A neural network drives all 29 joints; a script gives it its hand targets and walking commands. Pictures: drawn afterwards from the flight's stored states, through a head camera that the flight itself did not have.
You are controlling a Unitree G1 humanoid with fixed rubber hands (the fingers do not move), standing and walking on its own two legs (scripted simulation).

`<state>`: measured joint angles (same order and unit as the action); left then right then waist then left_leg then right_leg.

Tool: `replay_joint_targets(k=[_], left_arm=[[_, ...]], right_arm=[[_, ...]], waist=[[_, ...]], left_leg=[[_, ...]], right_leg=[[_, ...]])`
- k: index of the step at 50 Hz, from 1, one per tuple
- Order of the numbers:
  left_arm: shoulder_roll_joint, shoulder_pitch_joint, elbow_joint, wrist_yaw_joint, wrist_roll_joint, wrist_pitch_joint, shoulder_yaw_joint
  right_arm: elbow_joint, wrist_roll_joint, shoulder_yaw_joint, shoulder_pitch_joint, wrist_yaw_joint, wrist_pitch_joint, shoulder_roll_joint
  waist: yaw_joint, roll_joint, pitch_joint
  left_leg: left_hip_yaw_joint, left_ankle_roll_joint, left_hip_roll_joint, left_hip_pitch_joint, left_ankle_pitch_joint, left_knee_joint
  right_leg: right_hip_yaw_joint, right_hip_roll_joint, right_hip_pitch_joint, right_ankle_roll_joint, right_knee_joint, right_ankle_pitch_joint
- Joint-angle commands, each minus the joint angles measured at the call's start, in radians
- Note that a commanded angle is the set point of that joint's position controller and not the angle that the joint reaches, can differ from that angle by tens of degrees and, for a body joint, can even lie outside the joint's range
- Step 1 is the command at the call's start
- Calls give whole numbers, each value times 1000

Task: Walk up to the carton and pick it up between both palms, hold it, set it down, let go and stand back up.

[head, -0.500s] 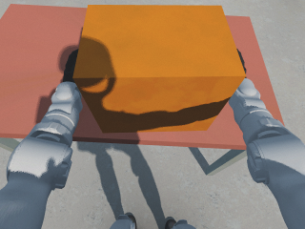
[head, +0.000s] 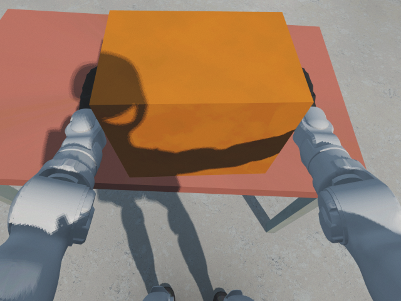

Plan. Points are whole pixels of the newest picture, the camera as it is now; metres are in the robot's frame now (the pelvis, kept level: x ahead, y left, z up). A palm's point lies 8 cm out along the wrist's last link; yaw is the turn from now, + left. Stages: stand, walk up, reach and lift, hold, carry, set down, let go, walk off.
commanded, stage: reach and lift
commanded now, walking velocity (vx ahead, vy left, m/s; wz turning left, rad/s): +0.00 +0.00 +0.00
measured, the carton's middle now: (198, 103) +0.50 +0.01 +0.05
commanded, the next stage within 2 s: none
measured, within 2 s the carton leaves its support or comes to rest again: neither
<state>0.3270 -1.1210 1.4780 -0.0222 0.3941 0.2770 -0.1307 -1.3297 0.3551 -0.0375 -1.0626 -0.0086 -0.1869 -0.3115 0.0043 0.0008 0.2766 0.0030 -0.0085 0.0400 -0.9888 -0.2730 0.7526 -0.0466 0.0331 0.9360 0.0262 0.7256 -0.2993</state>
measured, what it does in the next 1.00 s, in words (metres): stands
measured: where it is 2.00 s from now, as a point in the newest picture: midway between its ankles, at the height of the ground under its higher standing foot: outside the picture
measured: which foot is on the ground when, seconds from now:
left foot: down 0.00-1.00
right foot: down 0.00-1.00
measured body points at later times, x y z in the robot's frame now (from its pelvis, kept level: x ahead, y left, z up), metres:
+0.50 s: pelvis +0.00 +0.00 +0.00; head +0.12 +0.01 +0.44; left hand +0.49 +0.22 +0.06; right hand +0.49 -0.19 +0.07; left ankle +0.02 +0.12 -0.70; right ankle +0.00 -0.10 -0.70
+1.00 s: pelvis +0.02 +0.02 +0.03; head +0.15 +0.02 +0.46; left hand +0.49 +0.22 +0.06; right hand +0.48 -0.19 +0.07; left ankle +0.02 +0.12 -0.70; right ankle +0.00 -0.10 -0.70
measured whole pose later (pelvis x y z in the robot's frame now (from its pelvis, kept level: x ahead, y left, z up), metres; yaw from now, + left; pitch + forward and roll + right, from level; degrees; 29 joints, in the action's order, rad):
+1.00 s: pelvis +0.02 +0.02 +0.03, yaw +0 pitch +26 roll -1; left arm 0.25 -1.04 1.54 -0.01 0.11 0.51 0.20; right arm -1.32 -0.17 0.47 -0.95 0.06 -0.44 -0.23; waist 0.00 0.01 0.17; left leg 0.04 0.02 0.02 -0.76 -0.18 0.49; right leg -0.04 0.01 0.71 0.00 0.45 -0.19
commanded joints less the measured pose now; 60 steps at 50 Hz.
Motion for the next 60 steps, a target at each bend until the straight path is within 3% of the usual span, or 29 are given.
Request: replay_joint_targets(k=[1,24,30,32,36,40,43,47,48,51,60], left_arm=[[157,-589,-189,7,-9,68,12],[28,-630,-216,35,-60,104,47],[-55,-644,-221,62,-134,124,95],[-137,-653,-210,83,-177,136,106],[-427,-620,-131,160,-338,171,179],[-475,-552,-70,169,-395,208,208],[-488,-518,-52,164,-403,224,209],[-516,-520,-77,156,-409,267,219],[-535,-450,-53,150,-428,254,194],[-550,-417,-77,138,-424,249,169],[-575,-433,-89,142,-414,328,143]], right_arm=[[229,-7,18,-553,-4,-70,-153],[255,-113,85,-564,13,-81,-9],[258,-207,138,-546,34,-105,82],[267,-276,158,-538,57,-117,180],[203,-486,261,-477,159,-166,476],[125,-580,308,-404,194,-213,525],[80,-611,314,-371,204,-236,538],[74,-658,308,-368,199,-295,566],[32,-644,302,-364,203,-299,550],[-19,-632,296,-337,207,-322,525],[-52,-656,269,-387,198,-437,532]], waist=[[9,13,947],[3,9,948],[4,5,918],[5,14,896],[-10,45,754],[-23,36,683],[-22,23,653],[-13,24,673],[-11,52,636],[-9,63,612],[-14,5,670]], left_leg=[[30,-46,-28,469,475,2],[32,-44,-24,501,512,-20],[42,-39,-20,525,524,-63],[46,-39,-18,545,523,-85],[48,-37,-5,619,514,-139],[51,-27,2,609,489,-201],[56,-24,7,623,494,-227],[63,-44,18,697,617,-214],[48,-33,22,750,665,-197],[35,-42,41,849,766,-161],[55,-28,19,695,690,-179]], right_leg=[[-14,-12,-446,-100,-6,627],[-16,-35,-472,-101,-25,665],[-20,-51,-507,-105,-61,681],[-26,-57,-520,-106,-89,684],[-39,-68,-531,-99,-164,711],[-39,-70,-583,-86,-201,711],[-45,-64,-578,-80,-217,684],[-63,-47,-529,-82,-235,694],[-65,-41,-442,-71,-241,650],[-78,-20,-313,-48,-283,563],[-68,-21,-463,-61,-240,714]])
